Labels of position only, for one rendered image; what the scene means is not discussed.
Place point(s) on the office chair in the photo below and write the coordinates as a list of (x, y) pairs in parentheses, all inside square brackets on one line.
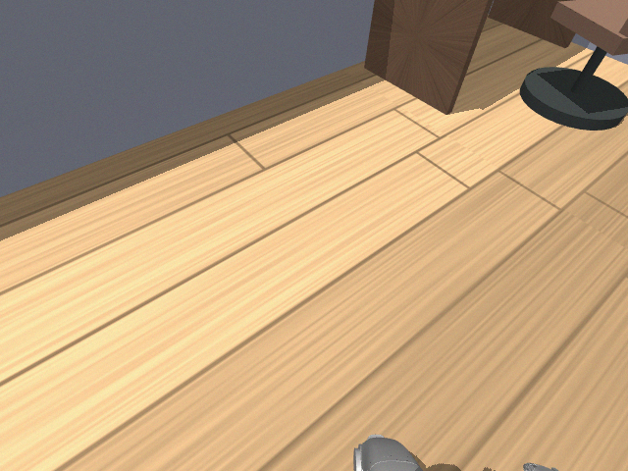
[(578, 99)]

